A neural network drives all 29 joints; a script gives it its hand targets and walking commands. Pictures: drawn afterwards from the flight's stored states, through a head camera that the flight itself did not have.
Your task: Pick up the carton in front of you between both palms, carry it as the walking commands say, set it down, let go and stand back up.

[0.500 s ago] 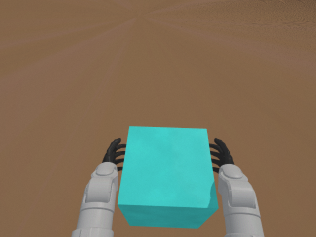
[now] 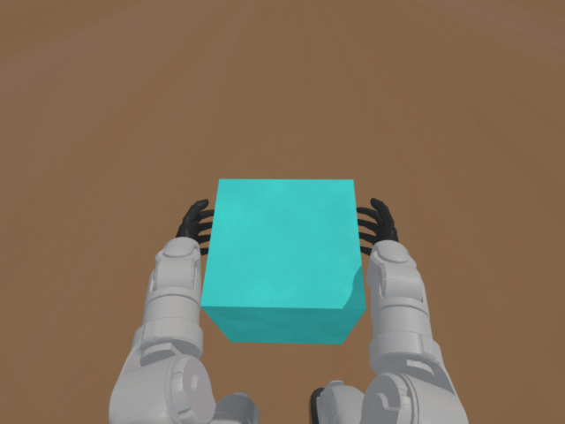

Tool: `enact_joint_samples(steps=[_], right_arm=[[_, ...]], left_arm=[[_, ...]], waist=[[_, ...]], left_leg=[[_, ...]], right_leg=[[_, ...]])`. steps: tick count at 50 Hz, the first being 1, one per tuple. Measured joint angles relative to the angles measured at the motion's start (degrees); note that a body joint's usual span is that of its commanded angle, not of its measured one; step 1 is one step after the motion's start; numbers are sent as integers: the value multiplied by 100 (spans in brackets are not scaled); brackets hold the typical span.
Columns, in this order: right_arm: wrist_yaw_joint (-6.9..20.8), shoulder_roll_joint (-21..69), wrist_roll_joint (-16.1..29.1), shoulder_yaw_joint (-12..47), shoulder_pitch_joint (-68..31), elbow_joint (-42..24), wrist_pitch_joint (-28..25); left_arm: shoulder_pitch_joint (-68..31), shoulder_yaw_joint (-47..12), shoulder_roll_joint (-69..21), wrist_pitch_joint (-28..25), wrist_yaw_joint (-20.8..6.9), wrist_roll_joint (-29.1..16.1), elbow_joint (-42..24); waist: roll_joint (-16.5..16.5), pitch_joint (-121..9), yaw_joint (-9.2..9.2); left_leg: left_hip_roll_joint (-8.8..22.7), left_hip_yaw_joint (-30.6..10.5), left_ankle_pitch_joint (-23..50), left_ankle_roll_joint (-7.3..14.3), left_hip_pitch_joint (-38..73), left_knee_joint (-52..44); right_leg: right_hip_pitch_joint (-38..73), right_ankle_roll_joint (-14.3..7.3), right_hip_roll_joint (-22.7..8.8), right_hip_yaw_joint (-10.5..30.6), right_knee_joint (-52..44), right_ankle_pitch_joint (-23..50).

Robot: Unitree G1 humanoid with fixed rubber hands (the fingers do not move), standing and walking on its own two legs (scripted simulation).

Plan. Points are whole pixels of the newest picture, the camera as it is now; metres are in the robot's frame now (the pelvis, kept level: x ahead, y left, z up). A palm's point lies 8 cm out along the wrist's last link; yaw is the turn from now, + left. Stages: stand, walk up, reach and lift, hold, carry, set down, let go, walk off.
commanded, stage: set down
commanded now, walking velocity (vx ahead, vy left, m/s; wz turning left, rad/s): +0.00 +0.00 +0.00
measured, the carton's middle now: (285, 269) +0.35 +0.01 -0.09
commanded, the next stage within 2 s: none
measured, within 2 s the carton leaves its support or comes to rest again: neither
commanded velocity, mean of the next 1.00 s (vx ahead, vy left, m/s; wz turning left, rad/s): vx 0.00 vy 0.00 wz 0.00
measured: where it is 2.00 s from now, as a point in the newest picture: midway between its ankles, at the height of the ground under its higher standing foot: outside the picture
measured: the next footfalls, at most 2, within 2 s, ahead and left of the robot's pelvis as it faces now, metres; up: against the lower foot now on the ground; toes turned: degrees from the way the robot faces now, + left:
none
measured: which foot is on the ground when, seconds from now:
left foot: down 0.00-1.00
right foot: down 0.00-1.00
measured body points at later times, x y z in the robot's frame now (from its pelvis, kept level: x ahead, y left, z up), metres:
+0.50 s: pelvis -0.01 +0.03 -0.12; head +0.21 +0.02 +0.27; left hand +0.43 +0.15 -0.21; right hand +0.39 -0.15 -0.20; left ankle +0.02 +0.14 -0.72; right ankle +0.08 -0.11 -0.72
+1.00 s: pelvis -0.04 +0.03 -0.25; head +0.25 +0.02 +0.09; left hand +0.47 +0.13 -0.37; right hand +0.41 -0.17 -0.36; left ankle +0.02 +0.15 -0.72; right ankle +0.08 -0.11 -0.72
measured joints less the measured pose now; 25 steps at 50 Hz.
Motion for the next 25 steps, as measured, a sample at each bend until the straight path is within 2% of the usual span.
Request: enact_joint_samples(steps=[5, 11, 17, 25], right_arm=[[-144, 28, 166, 84, -79, -4, -836], [-395, -56, 750, 440, 27, -322, -1515], [-445, -244, 1172, 609, -17, -577, -1580], [-269, -400, 1152, 255, -398, -304, -1368]], left_arm=[[-226, -154, 240, -748, 34, -235, 117], [-391, -645, 510, -1314, 165, -936, 23], [-549, -923, 573, -1362, 314, -1442, -109], [-914, -822, 493, -1102, 500, -1449, 137]], waist=[[-51, -39, -13], [-30, -332, -58], [49, -990, -126], [100, -1683, -237]], left_leg=[[-94, -49, -54, -111, -1513, 633], [-202, -19, -192, -227, -3379, 1476], [-348, 65, -488, -160, -4865, 2406], [-491, 167, -870, -69, -6075, 3382]], right_leg=[[-1518, 13, 16, 22, 623, -49], [-3375, 102, 32, 97, 1404, -144], [-4859, 232, 19, 196, 2309, -431], [-6067, 377, 30, 306, 3268, -814]])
